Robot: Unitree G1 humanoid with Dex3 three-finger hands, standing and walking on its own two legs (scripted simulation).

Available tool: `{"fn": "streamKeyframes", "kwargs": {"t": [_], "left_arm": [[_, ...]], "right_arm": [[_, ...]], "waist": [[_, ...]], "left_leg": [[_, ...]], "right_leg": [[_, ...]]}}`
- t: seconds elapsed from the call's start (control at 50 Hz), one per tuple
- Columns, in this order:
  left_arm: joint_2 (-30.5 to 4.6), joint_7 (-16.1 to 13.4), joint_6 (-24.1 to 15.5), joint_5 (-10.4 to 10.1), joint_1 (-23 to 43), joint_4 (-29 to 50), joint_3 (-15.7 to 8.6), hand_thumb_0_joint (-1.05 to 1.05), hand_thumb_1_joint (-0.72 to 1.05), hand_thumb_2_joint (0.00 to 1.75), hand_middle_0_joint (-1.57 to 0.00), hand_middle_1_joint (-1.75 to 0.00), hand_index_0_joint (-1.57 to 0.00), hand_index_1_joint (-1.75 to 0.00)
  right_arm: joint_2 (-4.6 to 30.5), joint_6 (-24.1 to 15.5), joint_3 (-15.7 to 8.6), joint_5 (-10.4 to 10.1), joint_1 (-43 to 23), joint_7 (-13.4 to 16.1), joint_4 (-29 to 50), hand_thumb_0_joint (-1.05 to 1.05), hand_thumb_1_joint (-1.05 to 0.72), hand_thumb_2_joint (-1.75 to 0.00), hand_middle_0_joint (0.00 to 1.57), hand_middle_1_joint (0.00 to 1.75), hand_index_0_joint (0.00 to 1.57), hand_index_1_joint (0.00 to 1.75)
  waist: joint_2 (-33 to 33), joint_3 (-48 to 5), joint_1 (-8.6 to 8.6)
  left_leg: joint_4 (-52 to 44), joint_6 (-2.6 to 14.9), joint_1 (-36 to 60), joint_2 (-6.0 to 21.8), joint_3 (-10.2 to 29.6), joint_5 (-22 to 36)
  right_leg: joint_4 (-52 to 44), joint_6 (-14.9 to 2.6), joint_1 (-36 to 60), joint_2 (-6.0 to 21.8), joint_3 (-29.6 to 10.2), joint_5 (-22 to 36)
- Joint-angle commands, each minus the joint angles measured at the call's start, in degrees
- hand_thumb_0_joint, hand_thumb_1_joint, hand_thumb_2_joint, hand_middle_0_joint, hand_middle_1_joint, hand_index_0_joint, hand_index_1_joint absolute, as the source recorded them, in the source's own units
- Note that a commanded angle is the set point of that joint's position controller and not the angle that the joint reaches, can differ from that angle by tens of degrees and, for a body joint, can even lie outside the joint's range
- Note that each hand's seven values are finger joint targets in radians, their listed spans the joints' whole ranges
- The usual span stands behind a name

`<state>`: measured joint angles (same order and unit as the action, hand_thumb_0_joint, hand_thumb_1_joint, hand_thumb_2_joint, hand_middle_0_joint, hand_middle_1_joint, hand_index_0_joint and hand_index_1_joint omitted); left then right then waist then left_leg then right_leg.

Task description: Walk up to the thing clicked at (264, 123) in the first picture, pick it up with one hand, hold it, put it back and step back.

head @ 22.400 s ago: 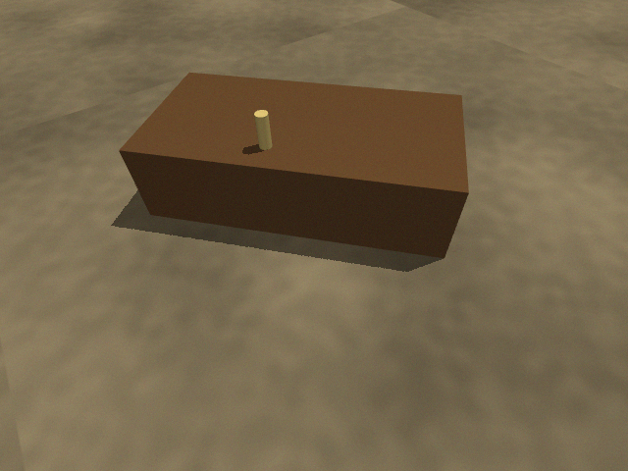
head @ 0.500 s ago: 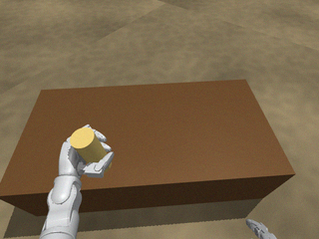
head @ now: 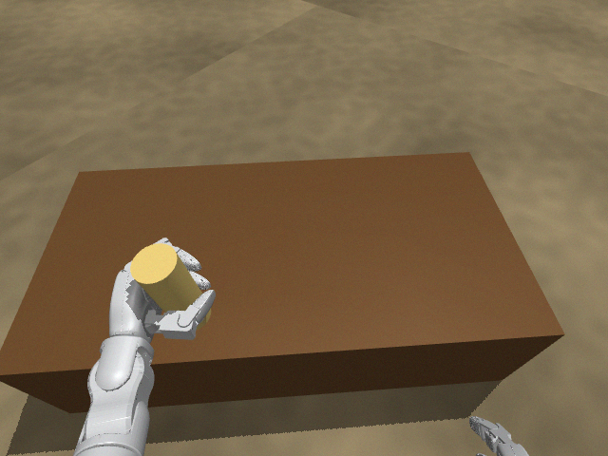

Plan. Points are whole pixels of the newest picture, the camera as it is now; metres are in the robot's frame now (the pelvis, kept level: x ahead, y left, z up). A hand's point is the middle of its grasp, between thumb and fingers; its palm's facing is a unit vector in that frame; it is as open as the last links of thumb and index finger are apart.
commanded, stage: hold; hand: left
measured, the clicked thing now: (175, 291) +0.32 +0.18 +0.05
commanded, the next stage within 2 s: crouch in 0.86 s
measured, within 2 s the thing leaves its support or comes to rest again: neither
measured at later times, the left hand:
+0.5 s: hand (189, 290) +0.33 +0.16 +0.04, palm faces +0.02 -1.00 -0.01, open 7.2 cm
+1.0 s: hand (188, 289) +0.33 +0.16 +0.05, palm faces +0.02 -1.00 -0.01, open 7.2 cm
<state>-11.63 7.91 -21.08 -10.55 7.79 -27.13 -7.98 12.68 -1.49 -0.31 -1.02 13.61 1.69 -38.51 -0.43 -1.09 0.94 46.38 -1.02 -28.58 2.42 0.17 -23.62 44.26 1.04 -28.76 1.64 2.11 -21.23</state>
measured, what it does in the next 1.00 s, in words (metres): stands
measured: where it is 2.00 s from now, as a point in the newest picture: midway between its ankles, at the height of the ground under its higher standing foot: outside the picture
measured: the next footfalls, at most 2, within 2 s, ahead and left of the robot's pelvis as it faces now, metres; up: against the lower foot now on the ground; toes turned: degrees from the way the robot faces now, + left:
none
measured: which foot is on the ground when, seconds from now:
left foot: down 0.00-1.00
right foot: down 0.00-1.00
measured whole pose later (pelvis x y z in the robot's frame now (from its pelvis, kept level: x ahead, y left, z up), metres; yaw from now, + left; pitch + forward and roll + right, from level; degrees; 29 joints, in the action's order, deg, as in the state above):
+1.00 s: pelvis +0.00 +0.00 +0.00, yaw +0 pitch +6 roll -1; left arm -11.9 8.5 -20.7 -10.3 9.7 -28.7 -8.0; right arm 12.7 -1.3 -0.4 -0.9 13.6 1.4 -38.4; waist -0.6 -1.1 1.2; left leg 46.4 -1.2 -28.7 2.4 0.4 -23.5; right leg 44.4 0.9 -28.9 1.6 2.3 -21.2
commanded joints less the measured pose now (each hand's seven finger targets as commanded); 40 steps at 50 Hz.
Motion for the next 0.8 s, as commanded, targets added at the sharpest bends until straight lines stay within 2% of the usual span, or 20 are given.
{"fn": "streamKeyframes", "kwargs": {"t": [0.0, 0.04, 0.1, 0.14, 0.16, 0.2, 0.24, 0.28, 0.32, 0.34, 0.38, 0.46, 0.56, 0.64, 0.66, 0.68, 0.7, 0.72, 0.74, 0.78], "left_arm": [[-6.4, -0.2, -5.3, -0.7, 20.5, 16.4, -0.7, 0.00, 0.41, 1.33, -1.34, -1.49, -1.36, -1.49], [-7.6, -0.3, -4.9, -0.6, 19.4, 14.5, -2.4, 0.00, 0.41, 1.34, -1.35, -1.51, -1.37, -1.50], [-7.4, -0.4, -4.6, -0.7, 18.6, 12.1, -3.0, 0.00, 0.42, 1.33, -1.34, -1.50, -1.36, -1.49], [-7.4, -0.2, -5.1, -1.0, 20.8, 14.9, -2.8, 0.00, 0.45, 1.34, -1.34, -1.50, -1.36, -1.49], [-9.1, -0.3, -5.0, -0.8, 18.0, 12.7, -4.6, 0.00, 0.43, 1.34, -1.35, -1.51, -1.37, -1.50], [-7.5, 0.2, -5.5, -1.0, 21.1, 17.3, -2.1, 0.00, 0.45, 1.36, -1.34, -1.51, -1.36, -1.50], [-7.4, 0.3, -4.9, -1.0, 17.8, 12.5, -2.6, 0.00, 0.42, 1.36, -1.34, -1.52, -1.36, -1.51], [-8.0, 0.2, -4.8, -1.2, 18.3, 12.6, -3.8, 0.00, 0.44, 1.35, -1.35, -1.51, -1.37, -1.50], [-7.8, 0.4, -5.1, -1.3, 19.1, 13.1, -3.3, 0.00, 0.41, 1.35, -1.34, -1.51, -1.37, -1.51], [-6.5, 0.3, -5.2, -1.0, 19.8, 14.1, -1.5, 0.00, 0.39, 1.34, -1.35, -1.52, -1.37, -1.51], [-8.6, -0.1, -5.4, -1.0, 19.2, 15.1, -4.1, 0.00, 0.42, 1.34, -1.34, -1.50, -1.36, -1.49], [-6.5, -0.2, -5.1, -0.9, 18.0, 15.2, -1.8, 0.00, 0.39, 1.33, -1.34, -1.51, -1.37, -1.50], [-7.5, -0.6, -5.1, -0.9, 18.6, 13.8, -3.3, 0.00, 0.38, 1.33, -1.33, -1.50, -1.35, -1.49], [-7.8, -0.4, -5.3, -0.4, 18.6, 15.6, -2.5, 0.00, 0.38, 1.33, -1.34, -1.50, -1.36, -1.50], [-7.6, -0.2, -5.0, -0.3, 17.9, 13.3, -2.4, 0.00, 0.40, 1.34, -1.35, -1.51, -1.37, -1.51], [-7.2, -0.2, -5.2, -0.5, 19.5, 16.5, -1.8, 0.00, 0.39, 1.32, -1.33, -1.50, -1.35, -1.49], [-7.5, -0.2, -5.2, -0.7, 20.6, 15.2, -2.3, 0.00, 0.39, 1.33, -1.34, -1.50, -1.36, -1.50], [-7.7, -0.3, -4.6, -0.6, 16.6, 10.5, -3.3, 0.00, 0.38, 1.33, -1.35, -1.51, -1.37, -1.50], [-8.0, -0.3, -5.0, -0.7, 20.4, 15.3, -3.0, 0.00, 0.40, 1.32, -1.34, -1.50, -1.36, -1.49], [-8.0, -0.2, -5.4, -0.8, 21.3, 14.2, -3.0, 0.00, 0.40, 1.32, -1.34, -1.50, -1.36, -1.49]], "right_arm": [[7.6, -2.5, -2.8, 0.3, -1.1, 1.0, 6.7, 0.00, -0.90, -0.90, 0.20, 0.30, 0.20, 0.30], [7.6, -2.6, -2.9, 0.2, -1.6, 1.0, 6.6, 0.00, -0.90, -0.90, 0.20, 0.30, 0.20, 0.30], [7.9, -2.4, -3.1, 0.2, -1.6, 0.9, 6.5, 0.00, -0.90, -0.90, 0.20, 0.30, 0.20, 0.30], [8.1, -2.5, -3.2, 0.1, -1.9, 0.6, 7.0, 0.00, -0.90, -0.90, 0.20, 0.30, 0.20, 0.30], [7.9, -2.3, -3.2, 0.2, -1.6, 0.6, 6.6, 0.00, -0.90, -0.90, 0.20, 0.30, 0.20, 0.30], [7.7, -2.4, -3.0, 0.2, -1.6, 0.6, 7.4, 0.00, -0.90, -0.90, 0.20, 0.30, 0.20, 0.30], [8.1, -2.3, -3.1, 0.3, -0.5, 0.6, 6.3, 0.00, -0.90, -0.90, 0.20, 0.30, 0.20, 0.30], [8.0, -2.3, -3.1, 0.3, -0.6, 0.8, 6.3, 0.00, -0.90, -0.90, 0.20, 0.30, 0.20, 0.30], [7.9, -2.4, -3.0, 0.3, -1.0, 0.6, 6.4, 0.00, -0.90, -0.90, 0.20, 0.30, 0.20, 0.30], [7.6, -2.4, -2.9, 0.4, -1.2, 0.4, 6.6, 0.00, -0.91, -0.90, 0.20, 0.30, 0.20, 0.30], [7.8, -2.2, -3.1, 0.2, -1.6, 0.5, 7.2, 0.00, -0.91, -0.90, 0.20, 0.30, 0.20, 0.30], [7.8, -2.3, -3.0, 0.1, -1.5, 0.6, 7.1, 0.00, -0.91, -0.90, 0.20, 0.30, 0.20, 0.30], [7.7, -2.2, -3.0, 0.2, -1.5, 0.7, 6.7, 0.00, -0.91, -0.90, 0.20, 0.30, 0.20, 0.30], [7.7, -2.1, -3.1, 0.3, -1.0, 0.7, 6.8, 0.00, -0.91, -0.90, 0.20, 0.30, 0.20, 0.30], [8.1, -2.1, -3.3, 0.3, -1.1, 0.8, 6.6, 0.00, -0.91, -0.90, 0.20, 0.30, 0.20, 0.30], [7.6, -2.1, -3.0, 0.3, -1.2, 0.6, 7.1, 0.00, -0.90, -0.90, 0.20, 0.30, 0.20, 0.30], [7.7, -2.1, -3.0, 0.2, -1.3, 0.7, 6.8, 0.00, -0.91, -0.90, 0.20, 0.30, 0.20, 0.30], [8.2, -2.0, -3.2, 0.2, -1.2, 0.7, 6.5, 0.00, -0.91, -0.90, 0.20, 0.30, 0.20, 0.30], [7.7, -2.1, -3.1, 0.2, -1.3, 0.5, 6.8, 0.00, -0.90, -0.90, 0.20, 0.30, 0.20, 0.30], [7.7, -2.1, -2.9, 0.3, -1.3, 0.7, 6.7, 0.00, -0.91, -0.90, 0.20, 0.30, 0.20, 0.30]], "waist": [[-1.2, -17.7, 1.19], [-0.8, -15.4, 0.80], [-0.8, -14.3, 0.76], [-1.6, -15.6, 0.31], [-1.7, -16.4, -0.38], [-2.1, -19.7, 0.36], [-1.8, -17.7, 0.77], [-0.2, -18.1, 0.60], [-0.1, -16.2, 0.85], [-1.1, -15.8, 0.88], [-1.5, -17.5, -0.06], [-1.4, -16.8, 0.56], [-0.3, -16.6, 0.77], [-1.5, -18.7, 0.48], [-1.3, -17.0, 0.87], [-2.0, -18.2, 0.52], [-1.0, -17.8, 0.99], [0.0, -15.1, 0.81], [-1.2, -17.2, 0.37], [-1.7, -17.2, 0.87]], "left_leg": [[-5.7, 0.93, 7.7, -1.6, -0.3, 18.1], [-6.1, 1.15, 6.2, -1.8, -0.5, 15.6], [-6.7, 1.00, 5.8, -1.7, -0.4, 14.0], [-7.3, 0.75, 6.4, -1.5, -0.1, 13.2], [-6.9, 0.75, 6.1, -1.6, -0.1, 14.2], [-6.4, 0.75, 8.2, -1.6, -0.2, 16.9], [-6.0, 0.59, 7.9, -1.4, -0.1, 19.2], [-5.4, 1.01, 7.0, -1.5, -0.2, 19.2], [-5.7, 1.14, 6.1, -1.7, -0.5, 17.2], [-6.0, 0.94, 6.2, -1.5, -0.3, 16.5], [-6.2, 0.92, 6.6, -1.8, -0.4, 16.0], [-6.4, 0.84, 7.3, -1.7, -0.4, 16.8], [-5.8, 1.09, 6.8, -1.6, -0.3, 17.0], [-5.7, 1.15, 7.6, -1.9, -0.6, 17.7], [-6.1, 1.09, 7.4, -1.9, -0.6, 17.0], [-6.0, 0.94, 7.8, -1.7, -0.5, 17.7], [-5.9, 1.09, 7.4, -1.8, -0.4, 17.4], [-6.3, 1.04, 6.4, -1.6, -0.2, 16.9], [-6.3, 1.01, 6.3, -1.6, -0.3, 16.4], [-6.5, 0.89, 7.5, -1.5, -0.3, 15.8]], "right_leg": [[-4.7, -1.45, 8.6, -1.8, 0.4, 18.6], [-5.5, -1.32, 7.8, -1.6, 0.2, 16.7], [-5.4, -1.47, 7.0, -1.7, 0.5, 14.7], [-5.2, -1.78, 7.4, -1.9, 0.8, 13.4], [-5.1, -1.72, 8.2, -1.9, 0.8, 14.0], [-4.7, -1.73, 9.5, -1.9, 0.5, 17.0], [-4.1, -1.78, 8.2, -2.0, 0.7, 18.3], [-4.5, -1.46, 8.9, -1.8, 0.6, 19.3], [-4.9, -1.33, 8.2, -1.6, 0.3, 18.1], [-4.6, -1.55, 7.4, -1.7, 0.5, 16.8], [-5.0, -1.53, 8.8, -1.6, 0.5, 16.3], [-4.9, -1.57, 8.5, -1.8, 0.5, 16.9], [-4.9, -1.40, 8.2, -1.7, 0.4, 17.6], [-5.0, -1.35, 9.6, -1.4, 0.2, 18.6], [-5.1, -1.38, 8.6, -1.5, 0.2, 17.7], [-4.9, -1.53, 9.0, -1.6, 0.4, 18.2], [-5.1, -1.38, 9.0, -1.5, 0.4, 18.0], [-5.0, -1.46, 8.1, -1.7, 0.7, 17.3], [-4.9, -1.59, 8.7, -1.6, 0.5, 17.1], [-4.8, -1.61, 8.0, -1.7, 0.6, 16.0]]}}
